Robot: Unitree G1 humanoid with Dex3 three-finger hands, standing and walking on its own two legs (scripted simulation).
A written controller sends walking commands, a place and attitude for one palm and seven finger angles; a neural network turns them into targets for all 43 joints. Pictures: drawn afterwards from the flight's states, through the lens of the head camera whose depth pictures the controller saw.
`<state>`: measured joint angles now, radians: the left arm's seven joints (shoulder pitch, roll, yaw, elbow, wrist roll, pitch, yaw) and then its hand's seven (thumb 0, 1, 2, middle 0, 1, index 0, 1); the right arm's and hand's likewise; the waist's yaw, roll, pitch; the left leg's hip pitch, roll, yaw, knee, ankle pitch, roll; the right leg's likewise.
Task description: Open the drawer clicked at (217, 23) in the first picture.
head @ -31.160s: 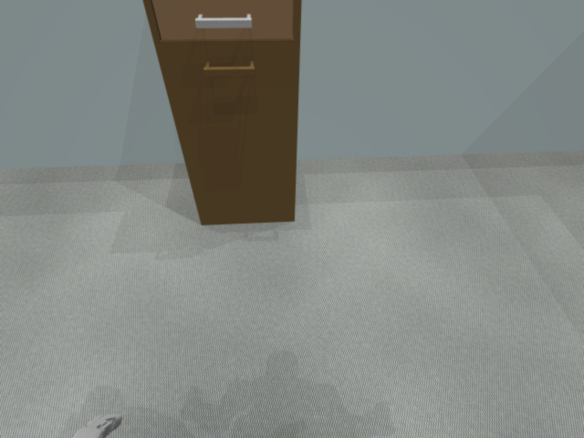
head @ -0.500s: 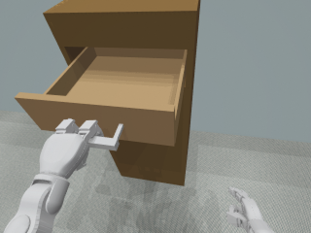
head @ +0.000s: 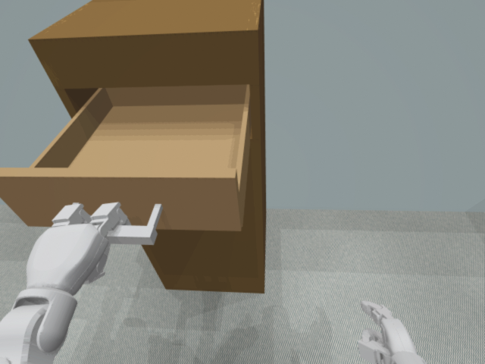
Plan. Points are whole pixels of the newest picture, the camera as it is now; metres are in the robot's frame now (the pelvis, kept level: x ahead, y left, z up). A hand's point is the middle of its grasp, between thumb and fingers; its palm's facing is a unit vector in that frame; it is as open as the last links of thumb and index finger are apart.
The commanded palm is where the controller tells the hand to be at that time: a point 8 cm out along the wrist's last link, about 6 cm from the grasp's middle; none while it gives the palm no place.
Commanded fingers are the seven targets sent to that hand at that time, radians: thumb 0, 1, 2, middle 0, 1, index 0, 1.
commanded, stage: pull the drawer open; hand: left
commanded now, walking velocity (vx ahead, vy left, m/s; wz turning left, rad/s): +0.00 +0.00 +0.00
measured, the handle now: (109, 222) +0.29 +0.22 +0.13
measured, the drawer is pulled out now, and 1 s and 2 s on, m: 0.27 0.30 0.30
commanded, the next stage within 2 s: open the thumb to release the handle in 0.40 s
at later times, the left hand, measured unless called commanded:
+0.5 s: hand (85, 289) +0.19 +0.23 +0.11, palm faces +0.08 -0.13 -0.99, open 5.7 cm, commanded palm +0.17 +0.25 +0.16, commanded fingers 0.00 0.83 0.87 -0.40 -1.34 -0.40 -1.34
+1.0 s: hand (77, 287) +0.20 +0.24 +0.11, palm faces +0.10 -0.10 -0.99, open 12.2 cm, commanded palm +0.16 +0.24 +0.16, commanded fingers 0.00 -0.50 0.30 -0.30 -1.20 -0.30 -1.20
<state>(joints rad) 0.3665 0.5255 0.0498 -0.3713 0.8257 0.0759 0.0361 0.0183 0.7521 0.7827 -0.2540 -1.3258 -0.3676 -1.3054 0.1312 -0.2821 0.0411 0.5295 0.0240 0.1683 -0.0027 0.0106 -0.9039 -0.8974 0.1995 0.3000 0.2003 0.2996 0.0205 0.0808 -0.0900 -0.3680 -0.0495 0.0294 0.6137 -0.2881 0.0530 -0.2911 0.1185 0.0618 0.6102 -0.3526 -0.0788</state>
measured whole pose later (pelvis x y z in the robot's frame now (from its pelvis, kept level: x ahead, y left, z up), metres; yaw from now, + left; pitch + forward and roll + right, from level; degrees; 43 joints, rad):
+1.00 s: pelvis +0.00 +0.01 +0.00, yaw +2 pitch +3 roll +0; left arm 0.46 0.54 0.04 -0.46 0.84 0.06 0.08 0.00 -0.23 0.41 -0.29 -1.21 -0.34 -1.23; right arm 0.12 -0.27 0.05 0.53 0.02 0.16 -0.01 0.01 -0.90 -0.90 0.20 0.30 0.20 0.30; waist 0.07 0.09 -0.09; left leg -0.40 -0.06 0.01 0.66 -0.31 0.06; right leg -0.30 0.11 0.03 0.64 -0.37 -0.07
